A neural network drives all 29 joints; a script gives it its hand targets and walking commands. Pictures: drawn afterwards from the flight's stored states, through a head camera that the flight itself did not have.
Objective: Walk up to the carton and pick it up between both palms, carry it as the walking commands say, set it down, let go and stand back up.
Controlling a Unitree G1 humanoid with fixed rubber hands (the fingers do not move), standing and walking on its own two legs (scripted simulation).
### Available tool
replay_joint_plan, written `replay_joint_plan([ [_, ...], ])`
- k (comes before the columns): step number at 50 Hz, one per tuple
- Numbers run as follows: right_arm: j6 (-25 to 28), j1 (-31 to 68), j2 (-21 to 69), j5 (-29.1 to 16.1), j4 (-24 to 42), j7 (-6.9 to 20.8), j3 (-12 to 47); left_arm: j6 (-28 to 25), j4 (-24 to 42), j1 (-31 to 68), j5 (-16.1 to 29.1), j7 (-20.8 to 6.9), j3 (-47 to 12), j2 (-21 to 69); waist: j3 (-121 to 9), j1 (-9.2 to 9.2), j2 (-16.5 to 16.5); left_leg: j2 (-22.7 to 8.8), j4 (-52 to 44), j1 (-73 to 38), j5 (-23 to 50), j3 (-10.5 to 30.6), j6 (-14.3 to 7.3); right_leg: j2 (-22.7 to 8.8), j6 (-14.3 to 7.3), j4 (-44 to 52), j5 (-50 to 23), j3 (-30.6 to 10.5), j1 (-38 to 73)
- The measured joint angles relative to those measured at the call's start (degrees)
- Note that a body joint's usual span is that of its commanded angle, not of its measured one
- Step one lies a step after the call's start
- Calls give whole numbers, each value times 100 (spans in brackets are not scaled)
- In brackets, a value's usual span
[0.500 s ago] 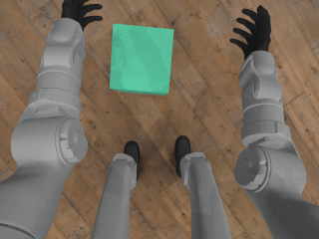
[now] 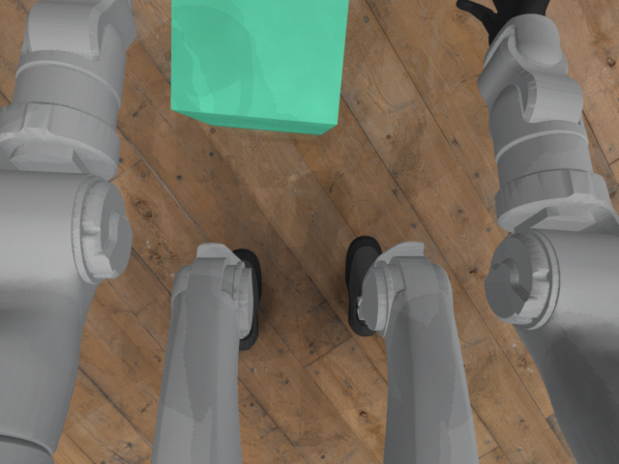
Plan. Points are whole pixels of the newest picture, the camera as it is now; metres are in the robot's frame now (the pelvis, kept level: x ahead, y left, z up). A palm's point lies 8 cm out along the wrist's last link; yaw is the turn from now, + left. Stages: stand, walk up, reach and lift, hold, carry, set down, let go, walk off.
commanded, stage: reach and lift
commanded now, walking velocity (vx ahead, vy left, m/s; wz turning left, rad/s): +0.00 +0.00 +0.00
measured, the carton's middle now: (266, 51) +0.56 +0.07 -0.36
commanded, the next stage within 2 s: none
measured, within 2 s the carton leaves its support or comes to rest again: neither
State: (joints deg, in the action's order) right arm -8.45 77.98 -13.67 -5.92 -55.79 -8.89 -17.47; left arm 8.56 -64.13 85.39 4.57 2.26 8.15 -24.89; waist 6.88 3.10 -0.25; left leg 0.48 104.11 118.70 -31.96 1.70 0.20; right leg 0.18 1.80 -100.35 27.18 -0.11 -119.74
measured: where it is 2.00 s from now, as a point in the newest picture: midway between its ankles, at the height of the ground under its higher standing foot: (304, 309)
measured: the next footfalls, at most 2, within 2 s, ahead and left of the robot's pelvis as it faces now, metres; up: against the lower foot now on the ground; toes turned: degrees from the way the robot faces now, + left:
none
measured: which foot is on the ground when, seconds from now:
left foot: down 0.00-1.00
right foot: down 0.00-1.00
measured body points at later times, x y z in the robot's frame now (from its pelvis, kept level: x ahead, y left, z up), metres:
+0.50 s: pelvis -0.02 +0.00 -0.10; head +0.38 +0.02 +0.11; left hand +0.58 +0.20 -0.28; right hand +0.54 -0.17 -0.30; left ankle +0.08 +0.12 -0.45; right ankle +0.11 -0.13 -0.45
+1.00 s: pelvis -0.02 +0.00 -0.11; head +0.37 +0.01 +0.11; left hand +0.58 +0.19 -0.29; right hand +0.55 -0.16 -0.31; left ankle +0.08 +0.12 -0.45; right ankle +0.11 -0.13 -0.45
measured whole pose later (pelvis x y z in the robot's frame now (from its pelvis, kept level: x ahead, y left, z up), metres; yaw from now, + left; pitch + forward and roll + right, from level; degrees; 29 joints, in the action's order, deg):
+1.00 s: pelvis -0.02 +0.00 -0.11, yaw +0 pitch +35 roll -2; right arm -3.2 91.3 -16.9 -12.2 -68.9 -8.1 -10.2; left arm 5.1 -72.1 96.6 12.7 2.7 -0.4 -27.6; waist 27.5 1.7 0.5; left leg 1.2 127.1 126.7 -35.5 1.9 0.3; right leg 0.3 2.3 -123.0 30.1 -0.4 -128.0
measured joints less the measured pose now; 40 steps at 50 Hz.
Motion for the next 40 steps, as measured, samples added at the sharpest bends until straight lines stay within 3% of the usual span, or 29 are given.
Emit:
replay_joint_plan([
  [7,125,237,-121,-111,-393,46,124,-246,-94,364,293,19,-227,-105,461,-63,19,33,663,330,-96,-15,-34,-13,48,-641,89,-25,-315],
  [15,229,631,-284,-113,-790,151,237,-161,-848,931,572,-58,-555,-359,1063,-95,127,119,1323,587,-181,14,-53,-76,77,-1283,213,-7,-519],
  [21,398,905,-283,-178,-985,219,234,-289,-622,773,706,23,-764,-324,1520,-10,22,142,1710,780,-245,31,-29,-83,77,-1668,277,2,-708],
  [29,498,1355,-577,-640,-1040,74,610,-287,-487,1246,1095,100,-1110,-451,2371,-145,112,166,2276,823,-275,33,-24,-82,86,-2224,306,-8,-744],
  [35,490,1357,-593,-771,-1104,6,800,-231,-569,1042,1415,165,-1420,-489,2292,13,70,159,2482,753,-350,-27,-41,-68,95,-2464,374,-69,-712],
  [40,438,1335,-536,-791,-1371,98,745,-235,-758,1074,1136,142,-1205,-361,2093,56,-54,104,2400,709,-371,19,-14,-17,67,-2354,338,-22,-699],
])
